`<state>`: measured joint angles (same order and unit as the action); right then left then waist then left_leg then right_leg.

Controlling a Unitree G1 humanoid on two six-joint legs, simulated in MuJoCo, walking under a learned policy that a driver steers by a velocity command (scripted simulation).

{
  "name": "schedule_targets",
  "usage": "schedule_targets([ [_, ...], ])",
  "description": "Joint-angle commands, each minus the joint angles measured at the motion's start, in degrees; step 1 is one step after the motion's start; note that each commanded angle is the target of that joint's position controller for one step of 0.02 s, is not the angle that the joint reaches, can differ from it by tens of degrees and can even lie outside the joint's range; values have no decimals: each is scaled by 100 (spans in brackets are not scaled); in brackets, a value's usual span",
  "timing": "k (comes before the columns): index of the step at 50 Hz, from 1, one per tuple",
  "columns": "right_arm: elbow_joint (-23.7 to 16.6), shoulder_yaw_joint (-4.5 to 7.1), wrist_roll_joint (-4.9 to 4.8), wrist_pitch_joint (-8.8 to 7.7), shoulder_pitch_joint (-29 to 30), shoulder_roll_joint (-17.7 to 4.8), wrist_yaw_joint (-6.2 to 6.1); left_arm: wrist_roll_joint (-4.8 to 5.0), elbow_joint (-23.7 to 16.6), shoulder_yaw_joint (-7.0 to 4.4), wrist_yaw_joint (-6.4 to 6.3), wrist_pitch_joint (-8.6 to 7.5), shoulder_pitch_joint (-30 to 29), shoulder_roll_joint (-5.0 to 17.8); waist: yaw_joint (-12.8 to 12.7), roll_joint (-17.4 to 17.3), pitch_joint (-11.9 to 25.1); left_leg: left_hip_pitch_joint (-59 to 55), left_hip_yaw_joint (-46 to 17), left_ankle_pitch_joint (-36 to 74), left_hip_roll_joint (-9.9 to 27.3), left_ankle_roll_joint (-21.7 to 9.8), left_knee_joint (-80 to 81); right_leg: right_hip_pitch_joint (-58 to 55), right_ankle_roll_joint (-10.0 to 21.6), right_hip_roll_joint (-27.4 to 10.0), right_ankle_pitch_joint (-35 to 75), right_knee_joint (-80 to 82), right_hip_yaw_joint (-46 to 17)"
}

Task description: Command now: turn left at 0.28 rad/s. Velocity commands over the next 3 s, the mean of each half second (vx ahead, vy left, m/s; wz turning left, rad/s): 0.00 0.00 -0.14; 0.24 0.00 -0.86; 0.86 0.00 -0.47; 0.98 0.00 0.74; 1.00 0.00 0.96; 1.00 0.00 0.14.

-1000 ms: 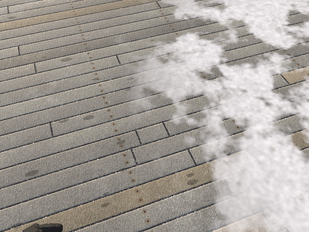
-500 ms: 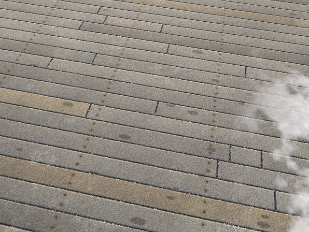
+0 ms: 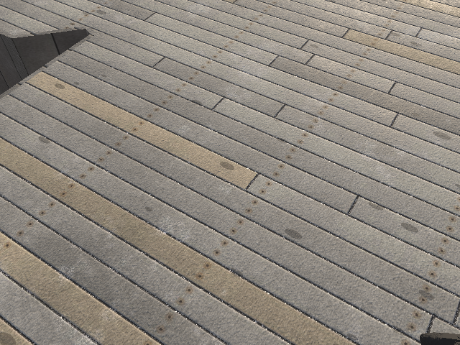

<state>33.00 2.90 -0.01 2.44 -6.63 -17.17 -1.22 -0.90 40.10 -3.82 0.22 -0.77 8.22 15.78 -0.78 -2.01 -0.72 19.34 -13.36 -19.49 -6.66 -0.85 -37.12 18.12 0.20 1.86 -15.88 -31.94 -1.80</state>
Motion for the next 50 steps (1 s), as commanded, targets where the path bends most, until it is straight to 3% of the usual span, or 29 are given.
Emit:
schedule_targets([
  [1, -280, 228, 80, -148, -379, -770, -51, -140, -457, -133, -41, -121, -145, 756, 243, 1539, 616, 474, 235, -1500, 207, 279, -1036, -830, 1644, -2266, 3035, 1248, -2433],
  [2, -268, 327, 6, -136, -142, -1006, -77, -95, -449, -113, -56, -135, -86, 700, 78, 1296, 509, 632, 294, -1612, 315, 414, -1733, -876, 1701, -2207, 2732, 1286, -2359],
  [5, -74, 296, -32, -14, -209, -638, -88, 78, -407, -113, -148, -92, -216, 739, 107, 905, 380, 820, 307, -1261, 432, 646, -2278, -926, 1285, -1739, 2228, 1171, -1606],
  [8, 36, 104, -37, -38, -215, -106, -27, 66, -365, -72, -149, 32, -298, 572, 82, 1147, 447, 185, 912, -958, 578, 684, -805, -923, 1035, -1208, 2477, 1020, -840],
  [10, 130, 109, -81, -63, -238, -117, -3, 94, -281, -88, -146, 101, -59, 617, -19, 1294, 593, -234, 1100, -407, 575, 648, 228, -1118, 1079, -1203, 2604, 862, -828],
  [11, 246, 99, -54, -73, -369, -40, 5, 139, -235, -40, -126, 117, -16, 522, 66, 1247, 583, -703, 1141, 259, 553, 581, 1144, -954, 999, -1108, 2490, 796, -862],
  [12, 301, 126, 2, -83, -431, -131, 9, 206, -204, -37, -102, 113, 81, 547, 100, 1170, 488, -1099, 1179, 911, 498, 465, 1735, -743, 860, -1034, 2348, 786, -949],
  [13, 244, 211, 56, -88, -457, -483, -28, 225, -218, -82, -75, 72, 196, 718, 52, 937, 491, -1486, 953, 1269, 704, 288, 1618, -386, 641, -1005, 1998, 753, -1070],
  [14, 195, 327, 107, -70, -592, -932, -104, 144, -349, -83, -12, -5, 114, 755, -15, 262, 574, -1802, 644, 2174, 1216, 28, 1188, 101, 418, -771, 1546, 419, -884],
  [15, 364, 433, 108, -44, -691, -1107, -106, 196, -449, -60, 4, -42, -47, 606, 2, -764, 521, -1420, 450, 1598, 1459, -385, 1245, 348, 138, -228, 411, 31, -188],
  [17, 255, 408, 123, -65, -557, -860, -134, 239, -523, -134, -2, 2, -281, 764, 184, -972, 182, -1242, -99, 1595, 2082, -851, 1612, 927, -40, -79, -376, -957, 157],
  [18, 185, 384, 130, -99, -493, -794, -178, 263, -523, -159, -12, 65, -220, 721, 215, -1089, 156, -1258, -238, 2181, 2377, -1042, 1630, 1155, -56, -126, -1061, -1602, 193],
  [20, 172, 365, 105, -215, -460, -727, -225, 263, -626, -190, 17, 186, -178, 608, 198, -873, 112, -1473, -227, 3334, 2805, -1243, 1554, 1690, -120, -453, -1833, -2539, -10],
  [23, 167, 442, 5, -236, -119, -845, -214, 258, -703, -147, 100, 306, -130, 467, 137, -687, 198, -1387, 582, 3473, 2523, -967, 1450, 1345, -212, -631, -1202, -2116, 218],
  [26, 168, 488, -42, -196, -40, -904, -158, 299, -788, -214, 202, 391, 53, 595, 126, -753, 383, -1235, 1150, 3284, 2408, -796, 1175, 620, -141, -439, -682, -1290, 635],
  [28, 200, 487, -161, -225, -7, -847, -98, 283, -701, -309, 189, 459, 506, 655, -111, -530, 523, -924, 1588, 2785, 2270, -494, 469, -242, 67, -139, 111, -273, 876],
  [29, 299, 451, -136, -265, -326, -656, -48, 243, -643, -444, 103, 457, 858, 919, -209, 140, 612, -318, 2008, 2018, 1894, -120, -600, -1094, 336, -74, 937, 381, 411],
  [30, 28, 319, 175, -276, -231, -246, -30, 224, -805, -648, -15, 388, 1057, 1841, -117, 2048, 516, 1691, 2190, -1441, 999, 519, -2567, -2168, 1157, -1593, 3672, 771, -2228],
  [31, -231, 287, 174, -313, 309, -326, -73, -48, -930, -565, 86, 192, 1141, 1879, -387, 1965, 1155, 2274, 944, -2293, 423, 547, -3595, -2008, 2241, -2383, 3471, 1193, -3739],
  [32, -219, 332, 52, -331, 465, -562, -94, -52, -967, -488, 117, 52, 928, 1639, -354, 1255, 933, 2408, 647, -1971, 576, 462, -3907, -1940, 2171, -2245, 2950, 1278, -3317],
  [33, -177, 346, 28, -352, 478, -626, -113, 65, -922, -441, 63, -6, 717, 1457, -195, 918, 659, 2435, 604, -1438, 663, 363, -3727, -1735, 1855, -1917, 2546, 1224, -2865],
  [35, -26, 381, 147, -332, 468, -666, -184, 283, -976, -330, -83, 94, 202, 1174, 34, 313, 501, 2186, 591, -521, 838, 306, -3019, -1443, 1221, -1360, 1806, 1314, -2217],
  [36, -36, 368, 90, -329, 412, -608, -144, 228, -1047, -350, -142, 124, 176, 1312, 130, 780, 526, 1879, 591, -327, 685, 374, -2979, -1135, 1316, -1341, 2135, 1290, -2279],
  [38, 110, 362, 25, -411, 121, -618, 1, 277, -1006, -322, -205, 122, 429, 1176, 93, 745, 813, 1694, 591, 165, 632, 433, -2271, -1252, 1346, -1068, -385, 1631, -2291],
  [40, 76, 347, -38, -525, 435, -570, 83, 292, -992, -326, -230, 73, 583, 1254, -43, 862, 503, 1768, 657, 280, 493, 468, -1472, -1126, 1346, -1056, -1774, 1989, -2709],
  [43, 49, 321, -61, -725, 755, -494, 159, 273, -905, -337, -259, 2, 795, 1334, -149, 929, 236, 1678, 591, 501, 379, 484, -605, -1079, 1327, -1008, -1821, 1985, -2880],
  [47, 0, 284, -114, -917, 1013, -395, 207, 320, -916, -288, -239, -15, 807, 1253, -216, 1088, 22, 1163, 613, 587, 267, 524, 99, -641, 1275, -801, -1590, 1756, -2982],
  [48, 186, 175, 365, -562, 817, -414, 276, -156, -786, -394, 53, 113, 805, 1547, -330, 1345, 87, 954, 1034, 377, 250, 552, -86, -432, 1154, -439, -1735, 1638, -2790],
  [50, 43, 153, 203, -404, 838, -420, 256, -61, -876, -346, 254, 172, 627, 1336, -233, 1172, -62, 287, 1068, 247, 213, 546, 238, 233, 1099, -325, -1739, 1535, -2989],
])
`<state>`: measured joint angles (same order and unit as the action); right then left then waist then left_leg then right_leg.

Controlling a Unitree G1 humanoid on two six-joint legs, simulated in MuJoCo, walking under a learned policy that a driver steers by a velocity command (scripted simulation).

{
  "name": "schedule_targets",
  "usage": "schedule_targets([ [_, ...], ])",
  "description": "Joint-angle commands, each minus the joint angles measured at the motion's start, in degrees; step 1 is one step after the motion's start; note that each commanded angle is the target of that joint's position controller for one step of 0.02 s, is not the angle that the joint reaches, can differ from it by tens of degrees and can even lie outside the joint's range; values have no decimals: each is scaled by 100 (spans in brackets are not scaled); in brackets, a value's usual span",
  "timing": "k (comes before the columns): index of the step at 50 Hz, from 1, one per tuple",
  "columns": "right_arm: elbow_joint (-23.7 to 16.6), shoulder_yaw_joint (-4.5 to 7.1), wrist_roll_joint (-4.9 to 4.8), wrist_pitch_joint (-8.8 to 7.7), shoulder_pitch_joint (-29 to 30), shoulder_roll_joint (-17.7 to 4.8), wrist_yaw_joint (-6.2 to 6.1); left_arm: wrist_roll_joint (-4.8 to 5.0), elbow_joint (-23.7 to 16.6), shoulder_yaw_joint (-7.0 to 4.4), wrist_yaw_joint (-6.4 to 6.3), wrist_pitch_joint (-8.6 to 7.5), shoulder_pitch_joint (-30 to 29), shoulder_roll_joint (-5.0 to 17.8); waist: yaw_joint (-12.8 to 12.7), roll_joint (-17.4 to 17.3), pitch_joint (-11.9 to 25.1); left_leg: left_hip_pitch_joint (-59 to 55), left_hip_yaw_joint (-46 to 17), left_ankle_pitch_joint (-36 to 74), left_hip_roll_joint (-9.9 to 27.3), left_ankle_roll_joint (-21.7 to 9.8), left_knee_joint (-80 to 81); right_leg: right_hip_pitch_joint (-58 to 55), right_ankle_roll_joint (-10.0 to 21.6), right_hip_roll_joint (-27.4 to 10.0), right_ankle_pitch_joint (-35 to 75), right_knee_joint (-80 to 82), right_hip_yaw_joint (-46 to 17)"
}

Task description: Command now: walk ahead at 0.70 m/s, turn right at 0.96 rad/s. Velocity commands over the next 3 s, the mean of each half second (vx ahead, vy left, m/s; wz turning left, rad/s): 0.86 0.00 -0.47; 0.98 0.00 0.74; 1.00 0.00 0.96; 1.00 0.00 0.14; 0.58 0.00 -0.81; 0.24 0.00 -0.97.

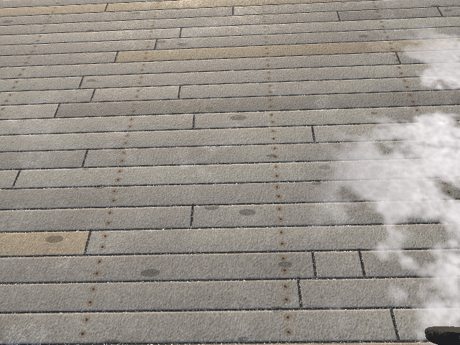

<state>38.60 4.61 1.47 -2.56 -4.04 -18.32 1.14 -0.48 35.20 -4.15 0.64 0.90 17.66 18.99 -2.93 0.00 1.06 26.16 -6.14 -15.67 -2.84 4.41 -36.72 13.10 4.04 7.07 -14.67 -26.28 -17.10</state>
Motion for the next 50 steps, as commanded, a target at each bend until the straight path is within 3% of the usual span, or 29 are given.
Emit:
schedule_targets([
  [1, -494, -12, -44, 86, 360, -355, -20, -71, -445, -293, 240, 0, -518, 961, 164, 899, -250, -1023, 309, -73, -162, -30, 464, 1158, 651, -840, -1852, 894, -1576],
  [3, -227, 89, -66, -36, -725, -679, -163, -54, -550, -218, 176, -62, -932, 713, 855, 316, -123, -3044, 138, 80, 216, -283, 1146, 2483, 299, -557, -2044, -8, -1285],
  [4, -164, 185, 79, -123, -1358, -1139, -256, -10, -577, -87, 139, -160, -811, 243, 1076, -702, 313, -3981, -1022, -1153, 1388, -501, 1652, 3078, 63, -39, -2363, -1579, -405],
  [5, -231, 262, 240, -123, -1457, -1681, -282, 87, -822, 16, 92, -192, -952, 39, 1010, -1368, 502, -3969, -3478, -3385, 2669, -822, 2684, 3823, -60, 392, -1964, -3049, 507],
  [6, -228, 268, 255, -134, -1005, -1506, -231, 2, -855, -4, 38, -166, -925, 366, 673, -955, 306, -3402, -3932, -3617, 2951, -1070, 2690, 4040, -54, -397, -1088, -3853, 736],
  [7, -288, 137, 159, -123, -870, -1031, -195, -116, -733, -86, 93, -135, -1046, 670, 642, -521, 129, -3087, -3118, -3226, 2622, -986, 2500, 3951, -67, -577, -680, -4110, 903],
  [10, -65, -30, 75, -187, -1245, -679, -195, -238, -512, -71, 404, -89, -954, 556, 609, -668, -139, -2554, -1133, -1626, 1701, -820, 2651, 3581, -222, -819, 64, -4370, 1112],
  [13, 230, -34, 82, -340, -1756, -621, -81, -192, -469, 43, 433, -105, -1047, 312, 623, -607, -382, -2558, -639, -1070, 1595, -944, 2824, 3804, -185, -712, 499, -4363, 901],
  [16, 499, -81, 55, -404, -2195, -512, -48, -227, -629, 83, 422, -160, -1733, 332, 726, -536, -796, -2596, -296, -404, 1575, -1207, 3066, 4042, -239, -554, 599, -3546, 864],
  [19, 707, -107, -23, -368, -2253, -544, -39, -239, -809, 236, 528, -250, -2344, 211, 695, -736, -913, -2190, 10, 964, 1453, -1302, 3389, 2962, -213, -904, 792, -1950, 1959],
  [21, 902, -53, -19, -329, -2399, -784, -52, -210, -828, 327, 524, -315, -2511, 75, 720, -781, -920, -2142, 148, 2384, 1557, -1314, 3318, 2024, -92, -790, 501, -1326, 2166],
  [23, 1068, -5, -32, -308, -2455, -1096, -69, -192, -583, 226, 359, -348, -1713, 294, 240, -867, -339, -2347, 336, 5367, 1612, -1270, 2140, 650, 77, -321, -146, -1048, 2261],
  [24, 1101, 19, -69, -295, -2291, -1229, -76, -182, -218, 113, 232, -385, -489, 493, -450, -818, 266, -1993, 464, 5932, 1497, -1203, 813, -826, 162, -182, 29, -720, 2190],
  [25, 994, -3, -111, -332, -2028, -1160, -64, -275, 122, -42, 82, -420, 673, 839, -1096, -683, 916, -684, 552, 4555, 1207, -1112, -834, -2670, 209, -802, -52, -716, 1602],
  [26, 644, -221, -198, -367, -2349, -116, -2, -472, 194, -212, -34, -488, 1232, 1510, -836, 1082, 2065, 1102, 566, -214, 412, -1017, -3161, -4339, 408, -2821, -2835, -170, -963],
  [27, 512, -149, -254, -340, -2090, -372, -2, -379, 118, -196, -50, -467, 1304, 1502, -909, 1064, 2443, 1390, -65, -1030, 194, -1185, -4022, -3662, 406, -3388, -3843, 974, -2735],
  [28, 442, -51, -241, -257, -1594, -549, -10, -350, 280, -107, -65, -453, 725, 1125, -564, 642, 1164, 1826, -38, -382, 478, -1208, -4225, -2780, 278, -3055, -3295, 1047, -1959],
  [29, 470, -112, -189, -228, -1533, -384, 35, -306, 290, -16, -54, -479, 331, 711, -300, 474, 396, 1818, 99, 55, 743, -1150, -3939, -1981, 288, -2853, -2142, 1085, -1047],
  [31, 647, -131, -58, -62, -1779, -152, 127, -213, 376, 68, -82, -521, -9, 390, 141, 777, -45, 1432, 213, 188, 935, -961, -3670, -1054, 167, -2433, -1145, 1412, 117],
  [34, 524, -153, -17, 186, -1283, 74, 247, -68, 669, 151, -28, -693, 115, 20, 324, 630, -648, 1809, 302, 459, 1098, -873, -3636, -727, 42, -2256, 29, 1798, 1270],
  [38, 57, -262, -31, 199, -298, 149, 373, -94, 909, 173, -29, -841, 124, -82, 481, 626, -1051, 1896, 744, 1537, 987, -929, -2635, -453, -66, -1869, 1883, 2064, 2720],
  [41, -157, -342, -22, 158, 314, 75, 492, -87, 1069, 130, -127, -844, 277, 202, 449, 193, -1128, 1140, 1462, 1980, 633, -1205, -1136, -704, -214, -1741, 3614, 2179, 3354],
  [43, -111, -335, -57, 155, 172, -49, 470, -85, 1113, 62, -199, -794, 444, 585, 619, 321, -737, 409, 1834, 1925, 131, -1410, -747, -1350, -298, -1857, 6348, 1503, 3444],
  [45, 211, -206, -91, 177, -1071, -437, 361, -153, 998, -62, -292, -597, 197, 1024, 1346, 671, 96, -907, 1799, 1208, -252, -1599, -776, -1677, -317, -2064, 8029, -223, 3335],
  [46, 541, -62, -82, 187, -2228, -718, 280, -194, 883, -104, -306, -484, -97, 1138, 1902, 693, 642, -2086, 1542, 815, -329, -1782, -706, -1351, -221, -2164, 7992, -1716, 3170],
  [47, 791, 190, -220, 249, -3209, -1057, 149, -128, 796, -147, -264, -444, -421, 1175, 2411, 156, 1215, -3681, 1113, 599, -386, -1913, -29, -455, -237, -1707, 6622, -4014, 3142],
  [48, 782, 221, -175, 256, -2410, -1295, 23, -244, 724, 134, -50, -521, -147, 172, 1305, -1116, 257, -3702, -163, 348, 348, -2098, 6, 1555, -349, -774, -661, -6012, 2908],
  [49, 422, 370, 28, 340, -1945, -1979, 31, -114, 69, 174, -76, -626, 256, 195, 816, -1682, 1428, -5112, -3541, -502, 1548, -3452, 1105, 3335, -562, -235, -1541, -7538, 1782],
  [50, 314, 363, 17, 335, -1955, -1660, -20, -206, -19, 200, -84, -788, -217, 477, 995, -440, 1162, -4655, -4344, -1659, 1769, -3240, 2240, 3803, -465, -651, -956, -7027, 1099],
])
Over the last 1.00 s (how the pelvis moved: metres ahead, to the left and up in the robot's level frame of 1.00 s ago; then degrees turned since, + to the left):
0.05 -0.05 0.02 -34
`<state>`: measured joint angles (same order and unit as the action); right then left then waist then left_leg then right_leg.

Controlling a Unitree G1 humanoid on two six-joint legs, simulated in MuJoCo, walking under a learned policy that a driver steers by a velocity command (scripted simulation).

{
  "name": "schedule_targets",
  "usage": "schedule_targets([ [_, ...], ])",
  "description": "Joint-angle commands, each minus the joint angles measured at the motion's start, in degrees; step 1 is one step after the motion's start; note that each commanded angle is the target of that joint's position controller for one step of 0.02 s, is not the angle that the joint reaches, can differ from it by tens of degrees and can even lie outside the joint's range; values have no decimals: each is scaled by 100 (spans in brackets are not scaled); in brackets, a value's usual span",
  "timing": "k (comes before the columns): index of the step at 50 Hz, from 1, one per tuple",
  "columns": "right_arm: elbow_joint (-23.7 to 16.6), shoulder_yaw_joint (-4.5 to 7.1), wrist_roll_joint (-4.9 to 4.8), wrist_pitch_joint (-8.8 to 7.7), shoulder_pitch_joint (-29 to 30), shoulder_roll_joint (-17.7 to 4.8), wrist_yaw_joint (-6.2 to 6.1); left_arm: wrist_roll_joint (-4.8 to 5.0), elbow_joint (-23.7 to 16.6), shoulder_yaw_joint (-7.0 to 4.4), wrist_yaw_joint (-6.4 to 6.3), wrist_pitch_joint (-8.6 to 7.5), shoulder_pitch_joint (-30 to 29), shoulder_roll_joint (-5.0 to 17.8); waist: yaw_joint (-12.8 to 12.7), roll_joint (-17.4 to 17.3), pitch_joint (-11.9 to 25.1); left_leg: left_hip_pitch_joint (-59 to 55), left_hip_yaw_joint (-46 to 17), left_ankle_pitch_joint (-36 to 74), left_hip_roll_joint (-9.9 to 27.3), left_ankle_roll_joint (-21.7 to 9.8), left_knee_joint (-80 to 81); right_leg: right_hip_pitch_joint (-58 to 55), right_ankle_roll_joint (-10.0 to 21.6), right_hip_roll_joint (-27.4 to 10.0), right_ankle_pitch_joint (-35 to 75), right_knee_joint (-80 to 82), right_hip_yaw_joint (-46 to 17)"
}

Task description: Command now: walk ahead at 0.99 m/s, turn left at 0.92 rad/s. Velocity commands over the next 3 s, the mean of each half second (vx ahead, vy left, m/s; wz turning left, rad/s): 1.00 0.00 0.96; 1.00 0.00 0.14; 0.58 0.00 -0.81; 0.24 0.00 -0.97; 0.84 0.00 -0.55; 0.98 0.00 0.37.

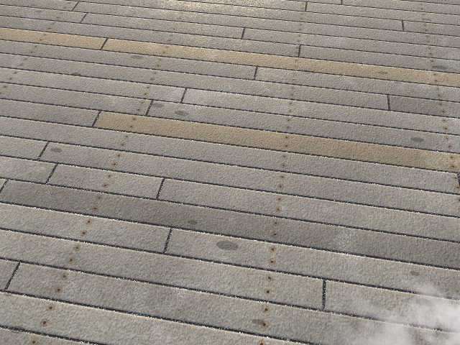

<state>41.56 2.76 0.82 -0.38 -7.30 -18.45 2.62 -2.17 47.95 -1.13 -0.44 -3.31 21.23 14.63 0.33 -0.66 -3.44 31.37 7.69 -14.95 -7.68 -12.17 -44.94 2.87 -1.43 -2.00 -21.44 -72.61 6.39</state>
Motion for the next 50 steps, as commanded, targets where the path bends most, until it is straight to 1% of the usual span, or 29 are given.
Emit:
schedule_targets([
  [1, 159, 478, 40, 62, -1566, -1324, -225, -20, -1369, -76, 28, -423, -848, 957, 423, 195, 787, -4246, -5407, -1807, 2134, -1284, 3331, 4691, 120, -26, 63, -1557, -1312],
  [2, 219, 425, 46, -16, -1366, -1119, -229, -90, -1244, -51, -7, -396, -934, 894, 141, 685, 262, -3318, -4774, -1211, 1846, -991, 3356, 4290, 109, -225, 172, -1062, -1192],
  [5, 184, 279, -42, -284, -1092, -828, -256, -272, -1206, 32, 3, -32, -763, 704, -340, 675, 41, -1663, -3566, -33, 1157, -872, 3375, 3346, -189, -535, -9, -36, -1140],
  [8, 180, 296, -48, -415, -1274, -858, -224, -166, -1694, 125, 86, 28, -1867, 557, -74, 467, -374, -832, -3135, 669, 803, -760, 3621, 3077, -368, -575, 939, 1621, -813],
  [10, 168, 352, -65, -409, -1351, -935, -195, -55, -1826, 193, 145, 13, -2277, 401, 162, 261, -266, -937, -2942, 1083, 568, -481, 3558, 2732, -315, -378, 2102, 2689, -717],
  [14, 287, 421, -103, -401, -1710, -1028, -186, 48, -2000, 159, 137, -53, -2661, 577, 497, -163, 60, -2005, -3141, 2720, 766, -134, 3056, 2240, -108, 11, 2650, 3896, -702],
  [16, 228, 447, -85, -384, -1580, -1161, -223, 57, -1866, 58, 74, -86, -2109, 827, 221, -296, 399, -2247, -3282, 3973, 822, 126, 2246, 1317, -20, 270, 2102, 4198, -784],
  [17, 238, 469, -38, -392, -1480, -1316, -208, 79, -1678, -80, -3, -116, -1373, 1154, -188, -202, 872, -2420, -3221, 4573, 759, 275, 1305, 553, 62, 375, 1456, 4205, -828],
  [18, 192, 480, -24, -434, -1140, -1385, -182, 71, -1394, -206, -101, -144, -194, 1370, -909, -153, 1387, -1924, -3075, 4253, 566, 389, -1, -747, 141, 154, 1186, 4192, -887],
  [19, 13, 304, 7, -512, -962, -732, -195, -64, -1154, -380, -232, -170, 1101, 1790, -1333, 509, 2141, -1017, -2598, 2096, 251, 399, -1883, -2143, 296, -1008, -807, 4177, -1960],
  [20, -280, 53, -301, -479, -1851, 109, -199, -288, -1219, -451, -192, -149, 648, 2183, -455, 2438, 2808, 681, -1919, -1665, -286, 607, -3437, -3090, 834, -2684, -2530, 5515, -5345],
  [21, -192, 45, -114, -369, -1369, -466, -259, -154, -1319, -459, -152, -78, -48, 1681, -482, 1641, 2043, 1287, -1580, -867, 301, 524, -3684, -2221, 863, -2400, -3371, 5947, -5678],
  [22, -190, 125, 13, -297, -906, -746, -208, -92, -1338, -342, -133, -48, -445, 1190, -462, 930, 1274, 1308, -1411, -305, 604, 553, -3426, -1435, 783, -2093, -2603, 5827, -4437],
  [23, -179, 134, 71, -240, -698, -744, -125, -105, -1208, -285, -96, -38, -485, 934, -414, 343, 854, 1173, -1332, -86, 824, 602, -3203, -847, 730, -1845, -1398, 5776, -3495],
  [25, -356, 53, 174, -125, -365, -398, 60, -77, -788, -200, -77, -103, -53, 695, -339, 449, 366, 1067, -1310, -48, 1080, 644, -3019, -156, 602, -1433, -181, 5941, -2312],
  [27, -553, -68, 163, -41, -231, -106, 149, 32, -517, -165, 36, -259, 88, 543, -144, 601, 178, 1242, -1404, 35, 1184, 665, -2885, 133, 656, -1413, 328, 6169, -1926],
  [31, -919, -200, 159, -65, 406, -103, 202, 28, -322, -179, 128, -429, 19, 756, 90, 584, -282, 1322, -1401, 943, 1070, 723, -1632, 639, 746, -1238, 1710, 6723, -744],
  [34, -971, -275, 142, -123, 1094, -151, 304, 81, -71, -161, 136, -427, 345, 783, -150, 169, -424, 402, -349, 1494, 668, 566, -222, 674, 648, -785, 2951, 7306, 189],
  [36, -1062, -341, 140, -196, 1351, -84, 312, 65, 117, -188, 108, -418, 641, 1099, -99, 332, -588, 29, -132, 1345, 615, 372, 404, 229, 671, -1109, 5060, 7048, 343],
  [38, -904, -276, 241, -230, 988, -277, 179, 101, 296, -224, 16, -306, 853, 1437, 221, 665, -42, -832, 54, 674, 216, 235, 686, -439, 724, -1225, 7514, 6028, 348],
  [39, -640, -181, 273, -245, 17, -481, 94, 97, 350, -237, -37, -233, 768, 1593, 773, 838, 531, -1927, -121, 410, 142, 119, 758, -382, 743, -1317, 8149, 4800, 237],
  [40, -212, -46, 274, -265, -1324, -705, -25, 154, 304, -237, -53, -173, 518, 1658, 1471, 849, 1158, -3442, -489, 628, 327, -2, 1302, 178, 710, -1176, 7634, 3167, 177],
  [41, 43, 127, 364, -253, -2037, -1230, -172, 119, 116, -137, 4, -174, 624, 1140, 1400, 242, 1917, -4988, -1825, -842, 1526, 34, 1215, 1465, 719, -705, 4030, 1061, -3],
  [42, -123, 236, 399, -286, -1738, -1589, -235, 331, -160, 1, 96, -202, 1305, 392, 561, -1119, 2825, -6207, -4815, -1849, 3301, -264, 1908, 3362, 623, 120, -565, -1037, -630],
  [43, -137, 257, 265, -271, -1622, -1341, -265, 321, -272, -161, 26, -182, 517, 1065, 908, -236, 2548, -5554, -4890, -1680, 3152, -140, 2572, 3855, 749, 34, 20, -1312, -1146],
  [44, 45, 167, 229, -337, -1320, -971, -276, 327, -356, -166, 42, -181, 151, 960, 624, -82, 1335, -4560, -3823, -1053, 2853, -61, 2710, 4039, 745, -198, 538, -936, -1073],
  [45, 148, 118, 208, -409, -1117, -660, -249, 302, -268, -119, 85, -151, 161, 736, 363, 63, 646, -3619, -3126, -406, 2630, 44, 2972, 3836, 712, -414, 710, -497, -1027],
  [48, 317, 7, 89, -603, -956, -202, -244, 121, -12, -107, 241, 164, 483, 387, -150, -253, 222, -2383, -1860, 128, 2210, 323, 3555, 3169, 564, -679, 849, -61, -1066],
  [50, 484, -1, -30, -712, -1035, -120, -212, 94, -182, -133, 305, 285, -76, 290, -191, -278, -149, -2378, -1099, 961, 2056, 536, 3781, 3691, 518, -761, 1114, 155, -960],
])
Over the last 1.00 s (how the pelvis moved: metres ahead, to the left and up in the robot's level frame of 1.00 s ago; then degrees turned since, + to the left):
0.70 -0.09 -0.06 12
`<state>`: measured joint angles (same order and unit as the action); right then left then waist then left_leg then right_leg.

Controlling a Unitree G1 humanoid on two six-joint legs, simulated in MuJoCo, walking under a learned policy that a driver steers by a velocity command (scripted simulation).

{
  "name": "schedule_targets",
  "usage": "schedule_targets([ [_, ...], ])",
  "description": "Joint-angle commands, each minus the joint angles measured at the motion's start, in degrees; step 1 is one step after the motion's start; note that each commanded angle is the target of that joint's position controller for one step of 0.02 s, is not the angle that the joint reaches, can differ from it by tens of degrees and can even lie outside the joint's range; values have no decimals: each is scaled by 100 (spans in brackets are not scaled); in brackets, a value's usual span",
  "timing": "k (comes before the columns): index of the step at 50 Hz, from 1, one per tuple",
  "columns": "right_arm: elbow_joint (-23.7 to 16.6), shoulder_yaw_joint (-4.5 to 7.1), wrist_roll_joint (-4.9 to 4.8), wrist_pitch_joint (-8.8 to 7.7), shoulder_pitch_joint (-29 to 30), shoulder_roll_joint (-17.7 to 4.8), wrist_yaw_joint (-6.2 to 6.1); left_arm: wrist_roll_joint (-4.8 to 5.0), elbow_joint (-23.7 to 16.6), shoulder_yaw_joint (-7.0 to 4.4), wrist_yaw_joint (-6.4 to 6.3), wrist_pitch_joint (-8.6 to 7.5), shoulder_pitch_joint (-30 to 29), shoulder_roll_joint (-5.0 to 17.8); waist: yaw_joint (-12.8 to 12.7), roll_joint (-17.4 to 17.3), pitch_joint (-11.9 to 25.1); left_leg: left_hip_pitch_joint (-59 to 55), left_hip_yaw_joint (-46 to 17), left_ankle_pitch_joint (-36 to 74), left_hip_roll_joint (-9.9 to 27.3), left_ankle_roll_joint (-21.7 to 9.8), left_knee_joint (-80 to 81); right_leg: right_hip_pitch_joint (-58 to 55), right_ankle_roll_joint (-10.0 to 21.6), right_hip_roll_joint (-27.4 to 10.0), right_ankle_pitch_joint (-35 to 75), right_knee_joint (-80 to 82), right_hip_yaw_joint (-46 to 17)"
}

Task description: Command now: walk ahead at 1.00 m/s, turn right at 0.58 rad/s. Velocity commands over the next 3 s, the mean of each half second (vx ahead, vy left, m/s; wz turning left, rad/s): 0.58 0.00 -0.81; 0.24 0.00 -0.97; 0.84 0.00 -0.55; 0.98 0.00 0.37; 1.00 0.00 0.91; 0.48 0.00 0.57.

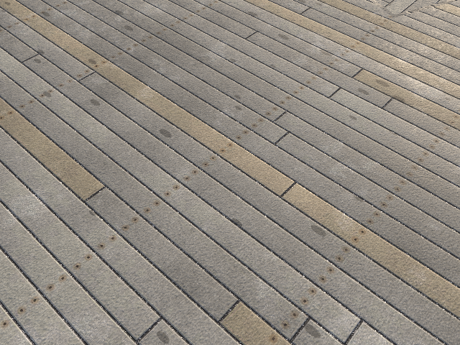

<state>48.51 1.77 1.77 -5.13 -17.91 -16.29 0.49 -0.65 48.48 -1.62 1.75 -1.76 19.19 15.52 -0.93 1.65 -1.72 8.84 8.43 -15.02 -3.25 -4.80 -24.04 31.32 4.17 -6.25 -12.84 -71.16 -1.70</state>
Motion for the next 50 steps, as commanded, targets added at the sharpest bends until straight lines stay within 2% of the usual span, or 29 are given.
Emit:
schedule_targets([
  [1, -178, 94, -123, -262, 48, -306, 5, -44, -317, -86, 113, 157, -134, 177, -76, -442, -416, -93, -723, 1199, 1442, -72, 1810, 1014, -56, -307, 567, 152, -44],
  [3, -91, 61, -84, -318, -38, -228, 31, 10, -602, -15, 158, 119, -748, 32, -51, -679, -604, 60, 16, 2490, 1181, 109, 1814, 1007, -10, -188, 1257, 838, 314],
  [5, -41, 29, -69, -322, -27, -214, -21, 78, -611, -12, 209, 109, -1074, 146, 24, -349, -472, -163, 559, 3253, 812, 302, 1875, 727, 113, 195, 1808, 1474, 792],
  [7, 1, 35, -167, -354, -165, -440, -115, -58, -857, 78, 294, 24, -1384, 60, -86, -246, -772, -256, 770, 5605, 1091, 426, 1396, 212, 222, 446, 2192, 2748, 1287],
  [9, -75, 123, -206, -317, -182, -845, -280, -153, -594, 22, 313, -13, -728, 251, -350, -423, -208, -567, 757, 6788, 1181, 549, 268, -936, 280, 1038, 2342, 3311, 1569],
  [10, -148, 178, -205, -240, -45, -1047, -353, -192, -356, -74, 302, -6, 158, 482, -776, -529, 307, -443, 655, 7339, 1312, 583, -895, -1959, 379, 1305, 2127, 3310, 1499],
  [11, -249, 228, -183, -162, 268, -1193, -354, -200, -19, -231, 216, 6, 1435, 779, -1378, -586, 928, 12, 489, 7063, 1416, 633, -2513, -3282, 602, 1342, 2046, 3228, 1091],
  [12, -543, 282, -404, -109, 703, -1427, -316, 330, -179, -525, 98, 27, 1601, 1361, -1674, -51, 915, 917, 363, 4152, 628, 1037, -4672, -4254, 814, 803, 2967, 3904, 245],
  [13, -717, -43, -29, -187, 159, -210, -149, 184, -281, -421, -22, -10, 1034, 1680, -669, 1685, 1003, 2585, -226, -2298, -154, 1051, -7011, -5005, 1109, 58, 5766, 3346, -1025],
  [14, -996, -85, -218, -287, -557, -393, -87, -237, -764, -472, -6, -145, 715, 1870, -385, 1196, 2722, 3248, -1685, -2225, -371, 1084, -7958, -5935, 2448, -1205, 4812, 4032, -3659],
  [15, -1113, 5, -246, -327, -78, -891, -79, -94, -1118, -571, 16, -134, 223, 1787, -486, -93, 2574, 3191, -1927, -1765, -134, 819, -7362, -5277, 2338, -1096, 3017, 4855, -4015],
  [16, -1305, 56, -297, -300, 313, -901, -112, 121, -1246, -506, 7, -157, -292, 1492, -113, -732, 1414, 3556, -1821, -1518, 67, 703, -6663, -4204, 2155, -849, 1616, 5295, -3818],
  [17, -1207, 88, -206, -218, 343, -896, -160, 195, -1341, -419, -2, -164, -713, 1227, 214, -1215, 709, 3279, -1735, -1263, 265, 721, -6286, -2983, 1912, -680, 1304, 5581, -3542],
  [20, -1313, 169, -79, 48, 325, -864, -263, 129, -1492, -404, -87, -155, -1041, 1037, 487, -828, 259, 2228, -1700, -1100, 510, 1034, -4780, -1016, 1656, 79, 3352, 5453, -2273],
  [23, -1564, 38, -41, 100, 926, -311, -327, 221, -1435, -501, -323, 61, -893, 1162, 307, -451, 784, 1805, -1381, -48, 88, 1199, -2843, -968, 1101, 797, 4268, 4879, -1587],
  [26, -1665, 56, -163, 160, 1348, -350, -297, 320, -1489, -561, -487, 336, -867, 1165, 88, 103, 1275, 1580, -1484, 936, -203, 1192, -1741, -1372, 549, 959, 3295, 4525, -1738],
  [31, -1627, 255, -174, 58, 1446, -671, -194, 218, -1780, -507, -492, 421, -1137, 812, 150, 721, 913, 1051, -1924, 1465, -47, 955, -53, -1629, 257, 924, 1249, 3852, -2692],
  [32, -1529, 288, -142, 18, 1176, -694, -190, 211, -1837, -449, -450, 414, -1143, 638, 235, 425, 1042, 253, -2044, 2133, 404, 692, 449, -1318, 87, 1157, 54, 3128, -2474],
  [33, -1598, 312, -49, 61, 1131, -860, -245, 126, -1806, -315, -413, 409, -652, 192, -55, -603, 1367, -933, -3132, 3288, 1688, 66, 181, -379, -179, 1690, -2260, 1747, -1679],
  [34, -1607, 333, 130, 152, 961, -954, -259, 191, -1947, -369, -305, 363, -45, 558, -404, -1732, 1759, -1430, -4743, 3659, 2917, -1024, 261, 468, -478, 1734, -2944, 713, -1144],
  [35, -1704, 391, 24, 200, 1144, -837, -291, 204, -1797, -501, -235, 341, -88, 1114, -251, -1599, 1617, -1215, -4931, 2720, 2931, -1286, 313, 816, -755, 1169, -2446, -97, -843],
  [36, -1792, 315, -11, 255, 1260, -502, -332, 246, -1693, -597, -237, 398, -442, 1394, -27, -982, 1231, -829, -3951, 1949, 2370, -995, 266, 886, -865, 958, -1915, -390, -744],
  [37, -1829, 281, -36, 344, 1365, -448, -359, 242, -1657, -606, -282, 489, -583, 1341, -23, -601, 995, -408, -3293, 1407, 1972, -699, 306, 821, -935, 821, -1514, -571, -621],
  [39, -1798, 314, -39, 441, 1555, -616, -405, 229, -1776, -505, -303, 559, -673, 1044, -63, -627, 553, 390, -2455, 1345, 1584, -554, 578, 632, -943, 630, -1064, -354, -220],
  [40, -1709, 355, -36, 461, 1343, -699, -425, 214, -1834, -448, -290, 540, -683, 878, 0, -774, 690, 382, -2214, 834, 1495, -509, 781, 592, -898, 581, -888, -135, 18],
  [44, -1510, 536, -218, 345, 942, -1033, -368, 219, -1873, -406, -163, 387, -775, 859, 178, -1212, 988, 23, -2188, -1588, 1873, -455, 1357, 492, -660, 183, -892, 743, 249],
  [48, -1471, 652, -338, 201, 1384, -1225, -251, 178, -1511, -442, -124, 348, -349, 874, -152, -1267, 726, 889, -1357, -1967, 1888, -169, 1714, -1008, -277, 175, -884, 2080, 654],
  [49, -1458, 654, -320, 175, 1465, -1209, -206, 185, -1394, -459, -125, 359, -205, 865, -228, -1277, 641, 964, -1163, -1915, 1889, -128, 1685, -1271, -224, 223, -928, 2284, 828],
  [50, -1352, 563, 173, 311, 1079, -1070, -90, -204, -1575, -368, 197, 514, -338, 823, -114, -1067, 849, 972, -697, -2027, 1964, 66, 1496, -1686, -51, 491, -1473, 2769, 1067],
])
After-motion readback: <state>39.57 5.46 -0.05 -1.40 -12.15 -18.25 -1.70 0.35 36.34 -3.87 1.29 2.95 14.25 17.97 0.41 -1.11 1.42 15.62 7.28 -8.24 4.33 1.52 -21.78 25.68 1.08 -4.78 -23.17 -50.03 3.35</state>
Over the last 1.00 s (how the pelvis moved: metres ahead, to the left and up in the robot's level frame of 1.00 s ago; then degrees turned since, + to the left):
0.84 0.22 0.05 31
